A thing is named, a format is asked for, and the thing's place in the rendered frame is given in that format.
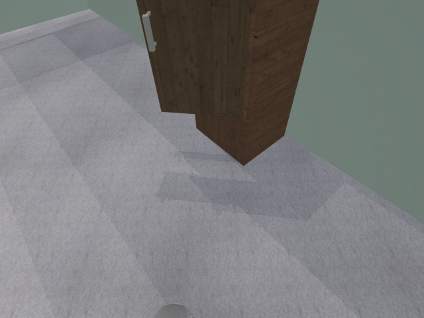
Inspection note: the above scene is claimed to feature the robot left thigh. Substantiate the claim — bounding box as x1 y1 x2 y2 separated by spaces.
152 304 193 318

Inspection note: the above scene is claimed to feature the handle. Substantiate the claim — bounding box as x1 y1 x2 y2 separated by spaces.
142 11 157 52

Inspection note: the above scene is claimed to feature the cupboard door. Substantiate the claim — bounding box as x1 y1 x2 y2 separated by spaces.
136 0 252 117

